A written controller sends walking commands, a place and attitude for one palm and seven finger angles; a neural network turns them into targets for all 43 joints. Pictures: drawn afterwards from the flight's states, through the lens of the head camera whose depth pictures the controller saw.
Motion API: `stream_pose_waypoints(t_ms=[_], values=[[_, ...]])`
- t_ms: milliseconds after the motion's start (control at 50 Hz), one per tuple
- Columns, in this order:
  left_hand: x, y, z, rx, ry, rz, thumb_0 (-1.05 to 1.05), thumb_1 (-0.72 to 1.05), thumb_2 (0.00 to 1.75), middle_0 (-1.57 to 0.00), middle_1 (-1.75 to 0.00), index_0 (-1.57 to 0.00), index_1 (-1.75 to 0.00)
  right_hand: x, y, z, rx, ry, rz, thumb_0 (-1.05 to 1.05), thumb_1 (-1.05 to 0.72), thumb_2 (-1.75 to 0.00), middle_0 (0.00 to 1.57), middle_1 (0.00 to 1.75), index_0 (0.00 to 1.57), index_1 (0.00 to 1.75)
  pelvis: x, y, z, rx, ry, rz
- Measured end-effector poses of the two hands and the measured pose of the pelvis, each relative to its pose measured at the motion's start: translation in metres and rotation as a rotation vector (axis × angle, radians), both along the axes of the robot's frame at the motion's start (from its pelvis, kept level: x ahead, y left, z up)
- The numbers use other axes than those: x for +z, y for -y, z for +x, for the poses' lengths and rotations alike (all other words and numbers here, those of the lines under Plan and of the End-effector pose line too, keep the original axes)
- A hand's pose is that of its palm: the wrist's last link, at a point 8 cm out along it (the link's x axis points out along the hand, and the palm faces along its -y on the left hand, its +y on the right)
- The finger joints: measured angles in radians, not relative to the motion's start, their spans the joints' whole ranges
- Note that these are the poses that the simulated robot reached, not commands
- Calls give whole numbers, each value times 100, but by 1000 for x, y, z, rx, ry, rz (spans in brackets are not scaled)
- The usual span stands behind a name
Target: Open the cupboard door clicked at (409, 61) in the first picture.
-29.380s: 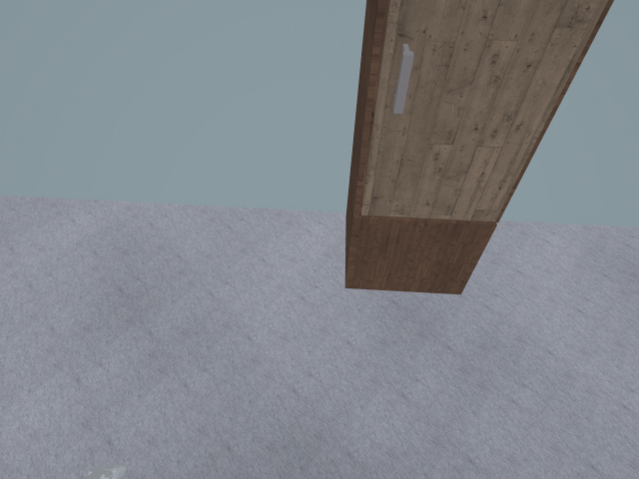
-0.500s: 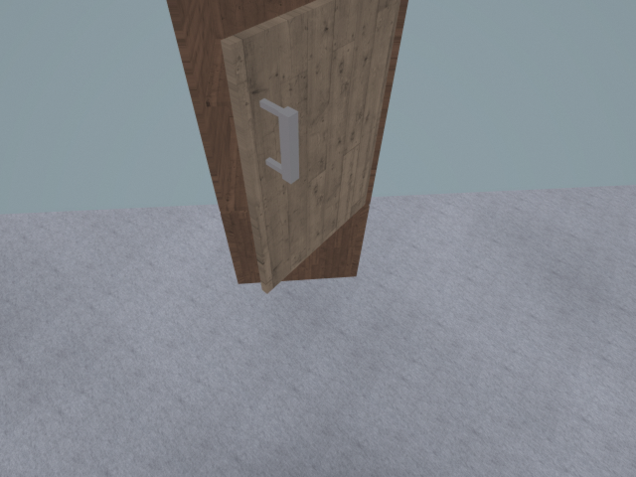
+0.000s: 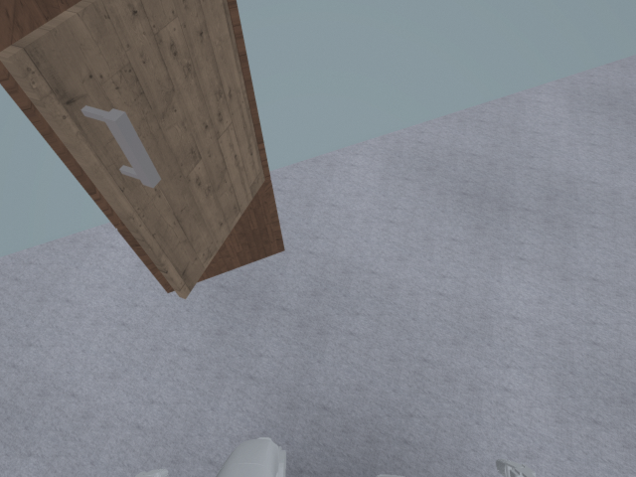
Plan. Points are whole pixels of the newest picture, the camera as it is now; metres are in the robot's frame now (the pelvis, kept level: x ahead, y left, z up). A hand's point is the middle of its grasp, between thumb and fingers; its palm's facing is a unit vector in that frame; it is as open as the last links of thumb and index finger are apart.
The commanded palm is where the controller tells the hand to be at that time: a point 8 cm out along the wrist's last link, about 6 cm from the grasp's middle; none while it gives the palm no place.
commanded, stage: walk to a spot facing it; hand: left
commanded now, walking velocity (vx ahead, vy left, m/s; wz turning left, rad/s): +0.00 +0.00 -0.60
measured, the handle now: (123, 147) +0.51 +0.32 +0.09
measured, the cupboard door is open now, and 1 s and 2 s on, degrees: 44 44 44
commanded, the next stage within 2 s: none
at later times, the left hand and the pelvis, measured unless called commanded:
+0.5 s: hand (215, 448) +0.16 +0.17 -0.17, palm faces -0.28 -0.92 -0.27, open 7.3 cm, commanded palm none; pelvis +0.01 -0.01 -0.01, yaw -17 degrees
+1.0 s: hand (292, 381) +0.26 +0.07 -0.16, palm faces -0.58 -0.80 -0.17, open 7.3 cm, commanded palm none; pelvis +0.06 -0.04 +0.01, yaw -36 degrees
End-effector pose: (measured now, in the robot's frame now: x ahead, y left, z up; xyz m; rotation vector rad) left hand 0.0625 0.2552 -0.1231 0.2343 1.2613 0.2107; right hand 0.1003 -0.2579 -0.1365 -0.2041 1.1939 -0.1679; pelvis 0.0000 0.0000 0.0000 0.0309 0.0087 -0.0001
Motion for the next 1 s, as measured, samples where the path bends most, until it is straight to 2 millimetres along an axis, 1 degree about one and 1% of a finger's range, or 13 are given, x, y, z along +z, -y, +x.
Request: stream_pose_waypoints(t_ms=[80, 160, 220, 340, 420, 480, 520, 580, 680, 780, 820, 920, 1000], values=[[-8, 4, 1, -37, -29, -40, 0, 91, 90, -20, -30, -21, -30, 14, -3, 11, -32, 65, -16, 0, -91, -90, 20, 30, 20, 30, 2, -5, 2, -53, -8, -7], [-24, -3, 10, -63, -41, -76, 0, 91, 90, -20, -30, -21, -30, 19, -11, 9, -55, 115, -51, 0, -91, -90, 20, 30, 20, 30, -6, -18, 6, -98, -25, -40], [-30, -9, 24, -93, -33, -91, 0, 91, 90, -20, -30, -21, -30, 19, -17, -9, -57, 89, -73, 0, -90, -90, 20, 30, 20, 30, -8, -21, 4, -123, -16, -41], [-16, -4, 59, -165, 10, -90, 0, 91, 90, -20, -29, -20, -30, 19, -20, -62, -120, -24, -50, 0, -90, -90, 20, 30, 20, 30, 2, -15, 6, -184, -12, -55], [-8, 14, 84, -254, 23, -68, 0, 91, 90, -20, -29, -20, -30, 9, -11, -97, -211, -68, -17, 0, -90, -90, 20, 30, 20, 30, 0, -5, 7, -242, -15, -54], [-9, 30, 103, -329, 54, -35, 0, 91, 90, -20, -29, -20, -30, -7, 3, -123, -287, -91, 8, 0, -90, -90, 20, 30, 21, 30, -11, 9, 8, -284, -17, -28], [-8, 40, 110, -361, 62, -15, 0, 91, 90, -20, -29, -20, -30, -15, 12, -136, -333, -120, 10, 0, -90, -90, 20, 30, 20, 30, -14, 12, 6, -310, -13, -34], [-3, 51, 114, -391, 50, -2, 0, 91, 90, -20, -29, -20, -30, -10, 21, -145, -384, -135, 2, 1, -90, -90, 20, 30, 20, 30, -8, 14, 5, -349, -7, -27], [-3, 64, 118, -445, 14, -19, 0, 91, 90, -20, -30, -21, -30, 5, 26, -139, -442, -74, -15, 1, -91, -90, 20, 30, 20, 30, 0, 15, 10, -413, -8, -9], [-16, 69, 134, -487, -6, -68, 0, 91, 90, -20, -30, -21, -30, 13, 17, -127, -471, 0, -42, 0, -91, -90, 20, 30, 20, 30, -4, 8, 25, -475, -20, -23], [-21, 73, 144, -507, -14, -87, 0, 91, 90, -20, -30, -21, -30, 12, 11, -129, -481, 14, -62, 0, -90, -90, 20, 30, 20, 30, -8, 6, 33, -496, -29, -42], [-12, 101, 185, -589, 9, -122, 1, 91, 90, -20, -30, -20, -30, 21, -11, -157, -549, -60, -28, 0, -90, -90, 20, 30, 20, 30, 3, 18, 49, -561, -30, -42], [-4, 141, 221, -673, 35, -138, 1, 91, 90, -20, -29, -20, -30, 21, -26, -183, -637, -144, 23, 0, -90, -90, 20, 30, 20, 30, 8, 35, 63, -623, -36, -41]])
